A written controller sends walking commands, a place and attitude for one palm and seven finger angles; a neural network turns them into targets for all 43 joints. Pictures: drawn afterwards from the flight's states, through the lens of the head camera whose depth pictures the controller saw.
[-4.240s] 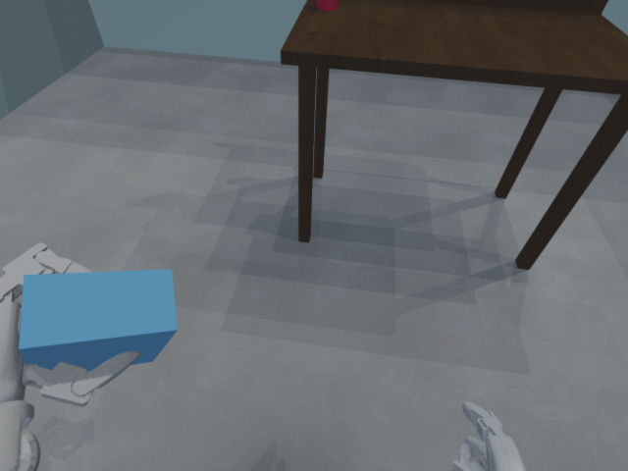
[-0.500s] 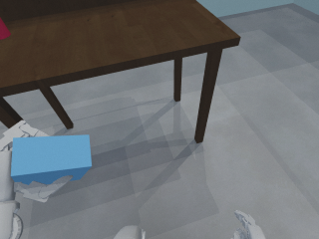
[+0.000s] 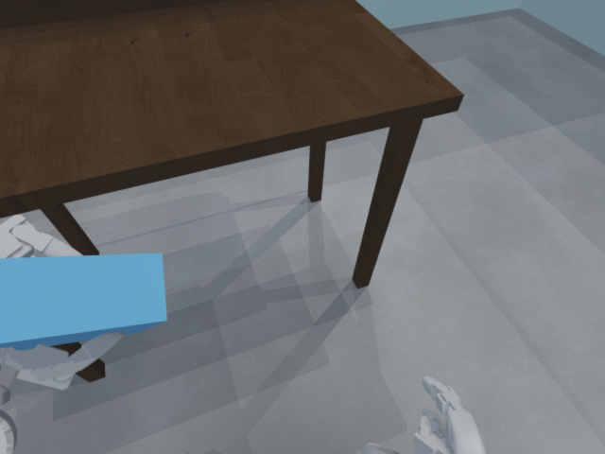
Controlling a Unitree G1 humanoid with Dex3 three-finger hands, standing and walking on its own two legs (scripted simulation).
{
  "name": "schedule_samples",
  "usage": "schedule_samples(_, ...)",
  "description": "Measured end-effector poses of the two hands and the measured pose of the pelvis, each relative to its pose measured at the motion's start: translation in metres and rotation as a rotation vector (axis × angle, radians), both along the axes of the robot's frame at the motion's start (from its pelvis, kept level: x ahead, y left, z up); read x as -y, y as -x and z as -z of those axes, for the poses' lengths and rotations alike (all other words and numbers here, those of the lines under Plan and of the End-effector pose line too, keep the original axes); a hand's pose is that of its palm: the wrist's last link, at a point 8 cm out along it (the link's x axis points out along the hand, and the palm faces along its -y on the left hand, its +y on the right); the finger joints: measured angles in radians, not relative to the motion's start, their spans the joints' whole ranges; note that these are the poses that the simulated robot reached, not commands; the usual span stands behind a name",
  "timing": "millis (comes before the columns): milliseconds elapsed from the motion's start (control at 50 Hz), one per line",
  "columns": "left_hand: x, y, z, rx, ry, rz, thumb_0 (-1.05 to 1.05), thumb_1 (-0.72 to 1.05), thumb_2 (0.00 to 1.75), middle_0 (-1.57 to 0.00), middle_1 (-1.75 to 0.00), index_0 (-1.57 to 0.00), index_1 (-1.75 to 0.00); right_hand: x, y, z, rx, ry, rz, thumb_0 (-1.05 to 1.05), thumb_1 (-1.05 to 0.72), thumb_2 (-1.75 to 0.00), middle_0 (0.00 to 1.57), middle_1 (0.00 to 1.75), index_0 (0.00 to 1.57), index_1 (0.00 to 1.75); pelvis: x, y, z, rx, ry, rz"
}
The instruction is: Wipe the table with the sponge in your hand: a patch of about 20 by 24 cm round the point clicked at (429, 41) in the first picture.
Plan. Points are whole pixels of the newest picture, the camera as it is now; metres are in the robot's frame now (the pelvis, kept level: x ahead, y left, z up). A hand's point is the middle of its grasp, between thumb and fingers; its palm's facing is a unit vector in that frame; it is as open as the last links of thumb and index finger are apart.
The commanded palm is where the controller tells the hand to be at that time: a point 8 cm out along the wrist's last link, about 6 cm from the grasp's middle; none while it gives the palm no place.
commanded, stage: take the last steps up to it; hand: left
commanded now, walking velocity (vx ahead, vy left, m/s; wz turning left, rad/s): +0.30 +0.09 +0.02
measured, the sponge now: (104, 302) +0.23 +0.20 +0.16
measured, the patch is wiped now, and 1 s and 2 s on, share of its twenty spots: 0.00 0.00 0.00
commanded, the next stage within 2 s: come to a stop and stand still in 0.78 s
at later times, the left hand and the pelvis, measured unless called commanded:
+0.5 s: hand (74, 193) +0.34 +0.27 +0.18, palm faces +0.42 -0.80 -0.43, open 9.8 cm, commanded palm +0.29 +0.32 +0.18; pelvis +0.13 +0.04 -0.02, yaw +0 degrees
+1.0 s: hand (117, 160) +0.41 +0.25 +0.17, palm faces +0.42 -0.80 -0.44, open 9.8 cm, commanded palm +0.35 +0.30 +0.18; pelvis +0.19 +0.02 +0.00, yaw +0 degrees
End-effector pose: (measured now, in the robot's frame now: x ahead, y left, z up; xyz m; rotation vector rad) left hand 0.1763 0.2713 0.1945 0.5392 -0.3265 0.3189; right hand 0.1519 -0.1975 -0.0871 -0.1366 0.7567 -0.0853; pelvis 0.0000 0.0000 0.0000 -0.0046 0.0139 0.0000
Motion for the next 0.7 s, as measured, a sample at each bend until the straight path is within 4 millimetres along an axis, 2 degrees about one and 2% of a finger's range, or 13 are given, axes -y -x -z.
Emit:
schedule_samples(80,0.005,-0.020,-0.004,-0.023,-0.060,-0.020,-0.01,-0.47,1.00,-0.80,-1.33,-0.79,-1.34,-0.002,-0.017,0.018,-0.039,-0.040,-0.014,0.01,-0.90,-0.90,0.20,0.30,0.20,0.30,0.007,-0.025,0.005,0.005,-0.003,-0.009)
schedule_samples(140,0.006,-0.036,0.004,-0.028,-0.067,-0.058,-0.01,-0.47,1.00,-0.80,-1.33,-0.79,-1.34,0.009,-0.033,0.037,-0.076,-0.036,-0.027,0.01,-0.90,-0.90,0.20,0.30,0.20,0.30,0.012,-0.039,0.015,0.017,0.003,-0.029)
schedule_samples(180,0.003,-0.046,0.010,-0.040,-0.028,-0.077,-0.01,-0.47,1.00,-0.80,-1.33,-0.79,-1.34,0.019,-0.043,0.039,-0.107,-0.014,-0.029,0.01,-0.90,-0.90,0.20,0.30,0.20,0.30,0.012,-0.046,0.014,0.025,-0.010,-0.024)
schedule_samples(300,0.002,-0.070,0.014,-0.086,0.009,-0.063,-0.01,-0.47,1.00,-0.80,-1.33,-0.79,-1.34,0.048,-0.073,0.015,-0.114,0.083,0.007,0.01,-0.90,-0.90,0.20,0.30,0.20,0.30,0.005,-0.074,0.001,0.013,-0.031,-0.028)
schedule_samples(400,-0.011,-0.093,0.004,-0.043,-0.012,-0.024,-0.01,-0.47,1.00,-0.80,-1.33,-0.79,-1.34,0.053,-0.101,-0.006,-0.075,0.166,0.027,0.01,-0.90,-0.90,0.20,0.30,0.20,0.30,-0.010,-0.100,-0.001,0.014,-0.040,-0.024)
schedule_samples(500,-0.040,-0.123,0.001,0.091,-0.030,-0.008,-0.01,-0.47,1.00,-0.80,-1.33,-0.79,-1.34,0.034,-0.134,-0.008,0.003,0.202,0.070,0.01,-0.90,-0.90,0.20,0.30,0.19,0.30,-0.036,-0.129,0.017,0.037,-0.023,-0.008)
schedule_samples(580,-0.057,-0.149,0.006,0.097,-0.001,-0.024,-0.01,-0.47,1.00,-0.80,-1.33,-0.79,-1.34,0.000,-0.153,-0.006,0.027,0.119,0.063,0.01,-0.90,-0.90,0.19,0.30,0.19,0.30,-0.041,-0.140,0.015,0.037,-0.019,-0.002)
schedule_samples(620,-0.055,-0.156,0.006,0.078,0.013,-0.019,-0.01,-0.47,1.00,-0.80,-1.33,-0.79,-1.34,-0.017,-0.159,-0.005,0.033,0.071,0.044,0.01,-0.90,-0.90,0.19,0.30,0.19,0.30,-0.042,-0.145,0.012,0.030,-0.013,0.006)
schedule_samples(700,-0.039,-0.159,-0.001,0.044,0.009,0.016,-0.01,-0.47,1.00,-0.80,-1.33,-0.79,-1.34,-0.041,-0.166,0.000,0.029,-0.006,0.001,0.01,-0.90,-0.90,0.20,0.30,0.20,0.30,-0.040,-0.156,0.007,0.021,-0.008,0.009)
